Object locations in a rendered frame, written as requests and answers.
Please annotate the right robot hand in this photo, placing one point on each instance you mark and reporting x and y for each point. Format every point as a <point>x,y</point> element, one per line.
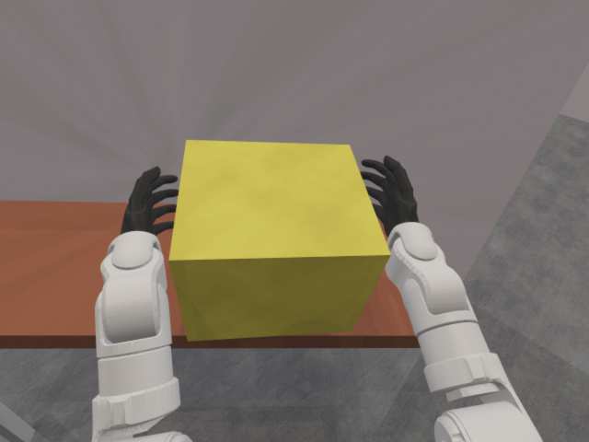
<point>399,205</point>

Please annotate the carton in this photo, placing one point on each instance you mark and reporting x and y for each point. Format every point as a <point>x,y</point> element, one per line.
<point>273,239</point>

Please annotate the robot left forearm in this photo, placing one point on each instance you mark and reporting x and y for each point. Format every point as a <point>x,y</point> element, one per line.
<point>135,374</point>

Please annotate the table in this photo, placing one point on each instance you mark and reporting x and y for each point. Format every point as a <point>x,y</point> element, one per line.
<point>50,279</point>

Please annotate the left robot hand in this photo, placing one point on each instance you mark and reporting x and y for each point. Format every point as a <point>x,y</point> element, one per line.
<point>139,215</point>

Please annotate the robot right forearm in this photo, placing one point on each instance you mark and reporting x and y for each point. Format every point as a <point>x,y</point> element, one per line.
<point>458,361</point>

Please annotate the right robot upper arm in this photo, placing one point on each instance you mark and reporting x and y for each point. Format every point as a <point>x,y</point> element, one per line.
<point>498,421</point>

